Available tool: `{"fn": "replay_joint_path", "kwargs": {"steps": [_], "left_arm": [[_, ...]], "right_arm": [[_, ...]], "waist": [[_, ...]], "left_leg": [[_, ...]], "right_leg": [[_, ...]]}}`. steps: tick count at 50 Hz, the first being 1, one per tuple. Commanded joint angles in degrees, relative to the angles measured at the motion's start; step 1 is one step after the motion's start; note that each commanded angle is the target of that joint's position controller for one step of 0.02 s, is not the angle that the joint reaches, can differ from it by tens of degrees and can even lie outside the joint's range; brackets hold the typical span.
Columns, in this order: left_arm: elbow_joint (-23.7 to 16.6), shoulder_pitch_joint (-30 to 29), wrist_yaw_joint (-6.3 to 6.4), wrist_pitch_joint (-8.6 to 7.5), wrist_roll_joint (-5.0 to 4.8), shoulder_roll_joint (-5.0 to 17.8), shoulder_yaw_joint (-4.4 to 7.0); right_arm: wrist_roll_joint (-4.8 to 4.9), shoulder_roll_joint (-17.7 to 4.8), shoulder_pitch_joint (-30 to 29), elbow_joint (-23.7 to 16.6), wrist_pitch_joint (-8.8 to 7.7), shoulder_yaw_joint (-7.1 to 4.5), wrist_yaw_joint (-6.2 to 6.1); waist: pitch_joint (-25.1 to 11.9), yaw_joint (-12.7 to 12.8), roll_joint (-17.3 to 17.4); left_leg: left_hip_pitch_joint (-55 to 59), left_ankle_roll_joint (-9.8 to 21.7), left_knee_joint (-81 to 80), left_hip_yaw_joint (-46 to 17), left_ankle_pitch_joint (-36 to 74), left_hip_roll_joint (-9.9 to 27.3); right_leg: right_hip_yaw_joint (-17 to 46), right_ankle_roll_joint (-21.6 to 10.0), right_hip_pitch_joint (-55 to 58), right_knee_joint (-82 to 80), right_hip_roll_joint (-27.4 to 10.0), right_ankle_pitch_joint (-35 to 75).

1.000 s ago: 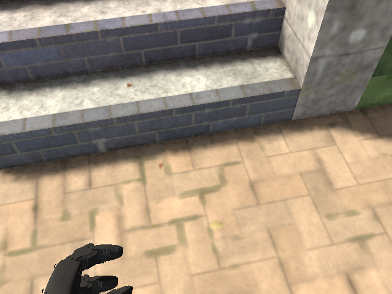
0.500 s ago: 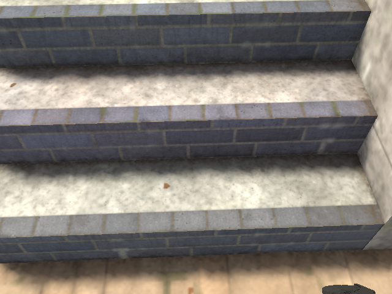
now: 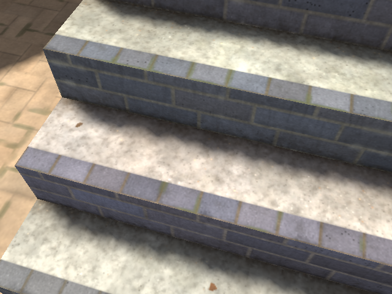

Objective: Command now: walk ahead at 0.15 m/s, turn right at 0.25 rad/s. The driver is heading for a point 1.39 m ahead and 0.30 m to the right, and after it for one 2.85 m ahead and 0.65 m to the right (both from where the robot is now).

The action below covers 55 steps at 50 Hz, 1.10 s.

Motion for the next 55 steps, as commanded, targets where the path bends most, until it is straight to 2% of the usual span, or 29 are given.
{"fn": "replay_joint_path", "kwargs": {"steps": [1,2,4,6,7,8,9,10,12,14,15,18,24,28,31,32,34,35,36,37,38,39,40,42,48,51,53,54,55], "left_arm": [[-3.1,-1.3,-0.03,0.95,0.07,8.7,2.42],[-4.5,-5.0,-0.08,1.87,0.14,9.3,2.99],[-6.9,-6.3,-0.32,2.52,0.03,9.1,3.73],[-8.8,-8.1,-0.84,3.32,-1.03,9.2,4.66],[-9.4,-6.3,-1.66,3.57,-2.65,6.0,4.62],[-10.5,-7.0,-1.42,3.67,-2.18,3.1,4.26],[-11.6,5.5,-0.58,4.21,-0.81,-1.2,3.64],[-13.1,5.2,0.95,4.94,-0.74,2.7,4.61],[-17.0,-5.7,2.26,7.35,1.12,0.9,4.2],[-19.2,-8.7,1.46,9.7,1.44,1.5,4.36],[-20.8,-8.2,2.0,9.93,-3.65,1.9,3.35],[-25.5,-12.9,1.12,9.3,-2.04,-0.1,1.4],[-30.9,-18.1,-0.31,9.38,-0.96,0.7,-0.02],[-32.5,-24.3,-2.47,8.23,-1.91,0.3,-0.64],[-29.7,-23.2,-3.01,7.42,-2.88,2.2,0.79],[-30.0,-17.5,-2.01,8.43,-1.23,0.0,0.97],[-24.2,-5.0,-1.51,7.36,0.56,1.4,2.06],[-21.0,-0.2,-2.39,5.94,2.02,1.8,1.79],[-21.4,0.9,-3.35,4.52,3.17,2.9,0.54],[-20.5,9.9,-1.99,4.66,1.75,13.9,4.66],[-21.6,8.0,-1.99,4.37,1.99,20.3,7.59],[-22.0,0.5,-2.35,4.37,1.54,18.8,7.15],[-19.9,-3.5,-2.37,4.08,1.83,11.8,4.94],[-15.1,-1.4,-1.57,3.19,2.52,0.8,1.72],[-4.8,2.8,-1.76,-0.36,1.9,2.5,2.7],[-1.7,2.4,-1.87,-0.58,2.51,2.9,2.67],[-2.4,1.9,-0.56,-0.17,1.23,8.2,3.64],[-4.3,-0.4,0.13,0.47,0.0,8.6,3.6],[-5.5,2.7,1.02,1.06,-0.82,11.8,3.69]], "right_arm": [[0.36,-0.1,1.2,-7.5,1.24,1.84,1.38],[1.82,2.5,3.3,-7.1,1.53,2.97,0.75],[3.44,0.1,7.3,-6.4,2.36,2.3,-0.56],[3.52,-0.3,10.8,-5.9,1.59,1.8,-1.78],[2.09,-3.8,12.3,-5.0,0.62,0.55,-1.75],[2.29,-5.2,12.4,-4.7,0.36,0.53,-2.59],[2.05,-8.4,18.9,-5.8,0.57,-0.39,-1.74],[2.03,-9.5,16.9,-8.6,1.48,-1.93,-0.84],[1.57,-5.3,4.9,-9.3,1.32,-1.16,-1.05],[2.12,-3.0,6.1,-6.1,0.23,-0.51,-2.31],[2.42,-3.8,1.4,-5.7,1.59,-0.95,-2.81],[2.79,-4.3,6.8,-4.8,3.18,-1.5,-5.61],[2.58,-9.6,5.1,-7.0,3.89,-3.82,-6.76],[1.99,-13.0,3.4,-9.4,4.26,-5.55,-5.43],[3.15,-13.0,2.6,-10.4,3.82,-5.18,-3.38],[-1.1,-8.4,2.6,-10.6,1.32,-3.56,-0.41],[2.04,-6.7,3.9,-7.0,2.67,-2.58,2.42],[2.07,-4.2,4.2,-6.7,2.78,-2.1,2.2],[2.07,4.8,5.3,-11.0,2.49,-0.06,1.98],[2.63,4.4,10.7,-10.1,2.72,-0.56,0.8],[1.6,3.7,9.7,-10.3,2.91,-1.16,-0.29],[-0.49,4.0,-0.3,-14.0,2.36,-1.73,-0.86],[-0.2,4.8,-10.4,-16.4,1.36,-1.23,-1.02],[0.29,3.6,-6.0,-15.3,1.07,-1.91,0.39],[0.83,6.8,-10.2,-20.2,4.02,0.22,0.11],[1.26,8.1,-17.2,-23.0,5.08,1.55,-0.28],[1.72,10.8,-15.9,-24.7,5.39,3.74,0.73],[1.36,9.7,-15.0,-23.5,5.41,3.42,1.16],[0.37,6.8,-8.5,-19.0,5.76,1.89,0.79]], "waist": [[-7.0,-3.9,-3.7],[-10.3,-4.7,-10.1],[-14.0,-5.9,-13.6],[-13.4,-9.1,-9.1],[-14.7,-9.6,2.5],[-9.8,-9.3,8.8],[-20.0,-4.2,13.6],[-28.0,-6.9,8.9],[-9.0,-1.6,7.0],[0.1,-0.2,6.0],[-1.0,1.0,9.1],[-5.0,-0.9,2.6],[-9.9,-1.0,5.7],[-10.3,-4.0,5.9],[-11.0,-4.6,7.6],[-11.5,-2.3,11.6],[-13.0,3.3,6.6],[-8.1,4.6,1.0],[-9.4,0.4,-12.5],[-22.7,5.1,-21.3],[-22.2,6.0,-20.9],[-13.0,4.4,-21.1],[-1.1,3.5,-18.2],[-2.2,-1.8,-13.1],[1.0,-6.8,-4.1],[3.2,-6.3,-1.8],[-0.7,-6.5,-5.0],[-3.6,-6.3,-3.7],[-10.0,-5.8,-3.9]], "left_leg": [[5.5,-2.0,-21.0,8.6,7.2,3.2],[15.5,-1.9,-27.1,9.8,10.5,2.1],[25.1,-1.2,-38.7,6.5,21.0,2.5],[34.8,-1.5,-57.6,6.4,36.1,2.8],[44.4,-1.2,-63.5,5.8,48.0,6.2],[50.3,2.7,-64.9,-0.8,73.0,17.8],[56.6,9.5,-50.9,-8.6,112.9,36.0],[52.5,17.0,-54.5,-9.7,107.0,40.9],[35.6,16.8,-66.2,-5.4,58.6,33.5],[29.5,12.9,-68.4,3.0,53.7,27.1],[32.7,11.0,-68.2,3.1,53.6,27.7],[40.4,11.8,-69.1,8.2,52.3,27.4],[44.3,11.7,-68.2,14.0,48.5,27.5],[42.9,9.7,-67.8,14.7,44.1,29.6],[30.3,7.6,-68.7,16.8,34.3,27.7],[30.9,6.2,-68.1,19.4,34.1,27.6],[32.4,4.3,-56.6,19.6,34.8,21.2],[29.0,3.7,-46.5,18.6,29.6,17.4],[10.6,-0.8,-26.2,13.5,-4.3,13.1],[3.0,-2.5,-7.8,0.5,-3.4,3.3],[-4.3,-2.4,15.8,-1.1,0.8,1.3],[-15.2,-1.0,30.4,-0.5,7.1,4.0],[-25.0,0.6,33.6,0.4,10.0,4.7],[-23.8,3.0,40.8,0.6,12.2,4.1],[-36.6,8.1,49.6,0.4,8.1,2.7],[-29.3,8.4,30.8,8.6,9.4,3.8],[-19.4,9.0,8.3,13.4,2.3,7.6],[-6.6,9.0,-3.1,17.2,0.0,5.3],[2.9,8.1,-0.6,24.6,-9.0,-1.9]], "right_leg": [[8.7,-11.7,0.9,-5.3,-8.5,52.2],[6.1,-10.2,-2.1,-5.2,-5.6,55.4],[10.2,-8.0,-0.4,-2.4,-7.1,50.5],[11.2,-5.5,-1.3,4.0,-4.6,33.3],[6.1,-2.3,-6.4,17.2,2.6,10.8],[2.8,-1.7,-22.7,33.7,5.3,-20.2],[2.5,-1.0,-27.9,60.6,4.2,-35.7],[-0.1,0.5,-27.8,78.6,4.2,-30.8],[-2.5,2.6,-37.8,90.9,0.0,-25.5],[-2.0,2.5,-39.5,93.1,-1.7,-23.1],[1.7,5.7,-41.3,97.6,-2.2,-24.4],[1.6,8.2,-47.3,95.5,-2.9,-23.3],[-0.7,9.9,-46.0,79.5,-8.0,-13.1],[0.2,5.3,-39.0,58.2,-12.0,-10.3],[-6.0,3.1,-12.6,32.9,-6.5,-4.4],[-5.3,-0.5,-5.6,24.3,-6.7,0.0],[-9.9,-1.7,8.8,1.3,-2.4,8.0],[-12.1,1.0,11.3,-7.4,-1.5,8.7],[0.6,3.3,21.8,5.5,-15.2,51.3],[13.5,-2.8,28.4,-0.3,-27.0,59.3],[25.0,-10.0,22.8,-9.1,-31.5,27.2],[23.5,-12.0,16.4,-12.5,-29.3,-3.6],[17.8,-10.5,10.6,-13.9,-25.9,-14.7],[8.8,-8.5,7.5,-11.8,-22.4,-13.3],[-3.1,-6.5,9.7,-21.2,-25.9,-16.7],[-15.4,-5.8,4.7,-25.0,-18.3,-1.6],[-19.2,-7.6,8.0,-30.5,-17.5,11.1],[-21.9,-8.9,6.8,-28.9,-14.9,28.8],[-23.5,-11.7,12.4,-17.7,-17.7,79.0]]}}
